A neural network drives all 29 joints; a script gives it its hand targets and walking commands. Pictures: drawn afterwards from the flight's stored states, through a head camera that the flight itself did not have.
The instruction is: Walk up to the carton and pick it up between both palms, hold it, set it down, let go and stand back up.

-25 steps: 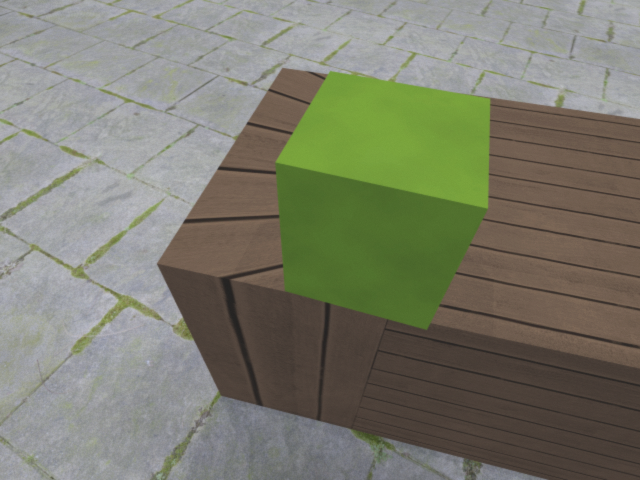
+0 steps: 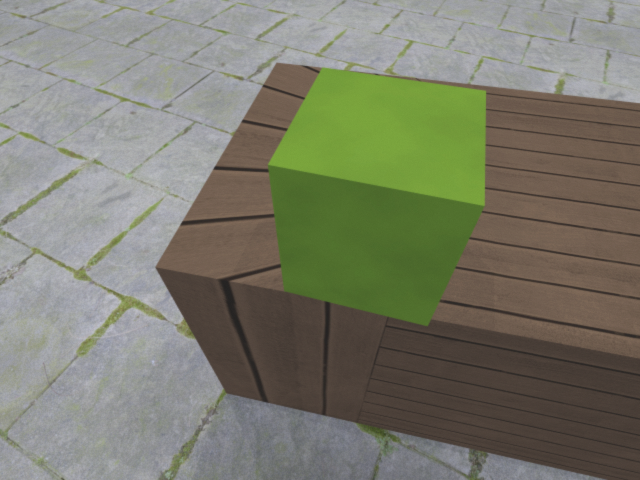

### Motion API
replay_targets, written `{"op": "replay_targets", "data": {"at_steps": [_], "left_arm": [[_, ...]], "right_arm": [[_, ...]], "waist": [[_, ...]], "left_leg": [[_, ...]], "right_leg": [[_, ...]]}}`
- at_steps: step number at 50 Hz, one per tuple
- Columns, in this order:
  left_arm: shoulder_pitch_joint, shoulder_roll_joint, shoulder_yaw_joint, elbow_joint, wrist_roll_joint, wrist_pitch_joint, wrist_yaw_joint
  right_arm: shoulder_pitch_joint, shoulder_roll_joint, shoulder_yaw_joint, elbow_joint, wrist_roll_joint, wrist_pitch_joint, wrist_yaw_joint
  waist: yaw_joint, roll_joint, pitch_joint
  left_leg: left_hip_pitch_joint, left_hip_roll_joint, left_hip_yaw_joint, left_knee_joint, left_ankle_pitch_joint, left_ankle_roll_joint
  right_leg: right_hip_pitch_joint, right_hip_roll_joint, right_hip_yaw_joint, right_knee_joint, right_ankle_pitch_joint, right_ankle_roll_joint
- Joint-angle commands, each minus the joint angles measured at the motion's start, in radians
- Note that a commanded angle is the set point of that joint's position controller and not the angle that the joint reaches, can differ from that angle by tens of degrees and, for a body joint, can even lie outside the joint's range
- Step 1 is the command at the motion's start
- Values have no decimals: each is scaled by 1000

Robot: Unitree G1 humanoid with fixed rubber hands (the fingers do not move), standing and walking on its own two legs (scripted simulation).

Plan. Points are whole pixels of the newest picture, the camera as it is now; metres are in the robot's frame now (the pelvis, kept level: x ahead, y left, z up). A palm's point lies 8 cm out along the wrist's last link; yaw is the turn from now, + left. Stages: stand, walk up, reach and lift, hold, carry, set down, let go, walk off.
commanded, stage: walk up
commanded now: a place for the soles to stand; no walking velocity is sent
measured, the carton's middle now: (376, 199) +0.49 -0.06 +0.05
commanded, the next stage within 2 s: none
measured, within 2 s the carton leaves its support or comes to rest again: neither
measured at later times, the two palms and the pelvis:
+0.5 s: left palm out of the picture +0.03 +0.37 -0.13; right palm out of the picture -0.05 -0.16 -0.10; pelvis -0.06 +0.10 +0.00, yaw -9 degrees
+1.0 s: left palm out of the picture +0.09 +0.32 -0.13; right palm out of the picture -0.03 -0.16 -0.12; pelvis -0.02 +0.09 +0.00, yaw -18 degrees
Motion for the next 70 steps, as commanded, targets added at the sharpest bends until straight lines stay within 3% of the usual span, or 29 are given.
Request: {"op": "replay_targets", "data": {"at_steps": [1,3,5,7,10,12,13,14,15,16,18,19,23,29,31,33,35,36,37,39,45,48,49,50,51,52,53,59,70], "left_arm": [[98,258,97,-71,13,-19,50],[124,216,110,-89,16,-18,74],[48,197,121,-126,22,-18,80],[-4,186,121,-158,25,-12,70],[-18,213,127,-180,34,12,42],[-26,225,120,-180,35,39,22],[6,190,105,-177,33,48,9],[48,109,78,-195,21,48,-3],[23,60,82,-226,3,43,4],[-21,131,109,-225,9,47,12],[105,124,115,-163,14,40,11],[151,142,121,-135,19,29,12],[111,127,114,-144,44,27,-4],[17,70,91,-180,57,20,-30],[26,36,86,-181,51,2,-30],[91,11,83,-169,49,-20,-27],[227,49,89,-135,53,-34,-16],[297,107,106,-125,59,-37,-8],[325,172,132,-113,21,-34,2],[317,130,124,-89,0,-21,22],[66,79,88,-132,8,-17,16],[28,104,77,-108,-4,3,2],[59,89,64,-94,-11,7,-4],[99,47,43,-87,-13,5,-9],[174,7,27,-73,-10,8,-8],[160,27,34,-51,3,19,-1],[143,46,36,-47,13,18,1],[107,93,41,-1,8,-9,7],[74,118,42,13,-4,1,9]], "right_arm": [[8,-144,-56,-79,-46,34,-1],[-38,-138,-64,-111,-46,58,-4],[-27,-125,-70,-123,-48,71,0],[11,-101,-63,-123,-40,73,13],[36,-86,-62,-130,-7,65,23],[118,-94,-78,-110,6,55,19],[150,-105,-92,-104,4,49,12],[164,-154,-99,-112,1,47,6],[74,-270,-121,-157,12,44,-10],[27,-295,-125,-153,5,37,-32],[-92,-203,-93,-165,-7,8,-37],[-128,-175,-88,-186,-7,-2,-31],[-5,-100,-73,-181,-27,-37,-17],[161,-160,-88,-114,-40,-40,-21],[157,-161,-85,-105,-38,-34,-15],[119,-165,-74,-103,-38,-27,-5],[105,-113,-37,-116,-31,-25,8],[100,-48,-7,-147,-27,-25,9],[106,-21,-3,-162,-19,-12,3],[26,-59,-23,-189,-36,3,-3],[155,-34,-36,-148,-34,-17,0],[145,-32,-44,-138,-34,-17,-9],[138,-53,-43,-145,-30,-21,-14],[150,-82,-45,-145,-26,-25,-20],[96,-144,-53,-153,10,-24,-27],[48,-174,-66,-133,35,-17,-28],[1,-157,-57,-131,33,-18,-22],[16,-117,-54,-112,0,-33,-8],[-40,-134,-49,-82,-2,-5,-12]], "waist": [[36,-134,-51],[44,-95,-71],[10,-93,-75],[-5,-129,-101],[2,-222,-109],[-35,-202,-96],[-49,-124,-66],[-49,69,-32],[-65,199,55],[-65,121,114],[36,145,113],[51,171,82],[-24,118,49],[-106,174,92],[-88,176,81],[-24,139,42],[48,48,-72],[70,-96,-157],[77,-191,-144],[93,-116,-15],[-29,-157,-20],[-59,-134,10],[-59,-99,22],[-45,-9,33],[12,36,48],[21,51,101],[28,76,122],[-10,71,-61],[-19,-6,-28]], "left_leg": [[-198,7,-32,285,-249,-13],[-256,50,-125,511,-286,-38],[-232,74,-161,559,-216,-61],[-159,54,-110,456,-187,-67],[-46,-6,-23,241,-227,-45],[84,-42,42,32,-82,-14],[104,-40,8,-72,-115,2],[69,150,-255,-239,-282,36],[-116,368,-545,-383,-525,73],[-244,394,-548,-407,-501,103],[-178,274,-354,-339,-329,66],[-123,246,-288,-318,-235,76],[108,279,-265,-293,-186,119],[214,322,-207,-323,-201,158],[176,302,-139,-277,-31,157],[87,273,-44,-180,147,134],[-59,227,45,-18,219,73],[-188,158,104,168,61,10],[-225,37,85,289,-348,-20],[-356,51,-22,406,-434,-32],[4,25,7,156,-53,-30],[207,-5,30,-37,141,-1],[241,45,-45,-77,134,13],[215,171,-200,-156,84,29],[19,273,-330,-271,-89,70],[-139,281,-329,-312,-183,104],[-151,244,-295,-309,-147,91],[119,176,-172,-210,219,75],[103,135,-93,-173,132,66]], "right_leg": [[169,-379,500,-215,164,-225],[174,-407,508,-214,272,-268],[120,-325,390,-199,251,-225],[55,-234,295,-197,56,-179],[-31,-180,269,-186,-187,-142],[-119,-157,255,-141,-293,-85],[-183,-108,223,-49,-415,-40],[-278,4,140,178,-420,10],[-351,137,168,350,-475,44],[-294,88,315,468,-425,30],[-272,104,321,554,-255,26],[-251,98,283,582,-204,34],[-317,63,255,496,-195,67],[-262,41,141,211,-259,67],[-155,56,101,114,-237,45],[43,75,65,-39,-69,13],[322,26,175,-91,96,-22],[466,-151,414,-97,285,-62],[421,-271,571,-133,272,-194],[375,-254,539,-168,212,-244],[14,-121,290,-153,197,-148],[-167,-86,280,-95,-53,-81],[-220,-74,295,-89,-148,-52],[-219,-31,274,-20,-222,-16],[-79,17,211,16,-258,9],[48,9,195,32,-232,16],[69,1,218,1,-166,11],[73,-13,232,-33,-17,9],[46,-23,265,-75,45,-10]]}}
